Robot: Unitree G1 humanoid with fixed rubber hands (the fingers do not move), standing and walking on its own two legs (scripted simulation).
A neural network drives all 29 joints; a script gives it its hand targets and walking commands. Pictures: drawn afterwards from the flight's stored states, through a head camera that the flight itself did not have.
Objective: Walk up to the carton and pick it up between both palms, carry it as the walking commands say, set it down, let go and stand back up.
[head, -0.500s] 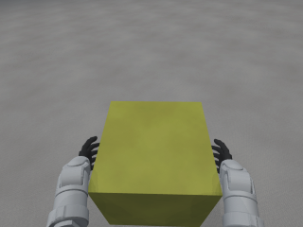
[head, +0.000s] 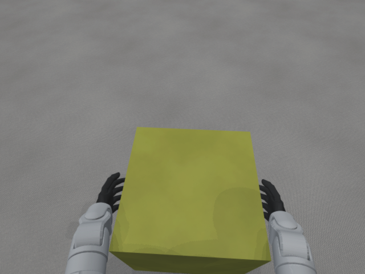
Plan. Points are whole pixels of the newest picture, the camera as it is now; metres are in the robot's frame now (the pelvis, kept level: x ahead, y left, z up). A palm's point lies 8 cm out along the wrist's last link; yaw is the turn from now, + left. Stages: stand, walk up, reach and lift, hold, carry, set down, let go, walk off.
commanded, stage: set down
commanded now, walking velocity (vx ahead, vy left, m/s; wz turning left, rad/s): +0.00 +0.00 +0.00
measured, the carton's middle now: (189, 204) +0.32 -0.04 -0.12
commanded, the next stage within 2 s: none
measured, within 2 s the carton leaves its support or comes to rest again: neither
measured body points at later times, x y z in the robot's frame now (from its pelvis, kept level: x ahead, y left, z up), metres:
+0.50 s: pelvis -0.06 -0.02 -0.06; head +0.12 -0.05 +0.36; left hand +0.34 +0.14 -0.12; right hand +0.30 -0.24 -0.14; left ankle -0.04 +0.09 -0.74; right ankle +0.04 -0.13 -0.74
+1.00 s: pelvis -0.07 -0.03 -0.14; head +0.14 -0.07 +0.26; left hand +0.37 +0.15 -0.21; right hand +0.32 -0.23 -0.23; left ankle -0.04 +0.10 -0.74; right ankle +0.04 -0.13 -0.74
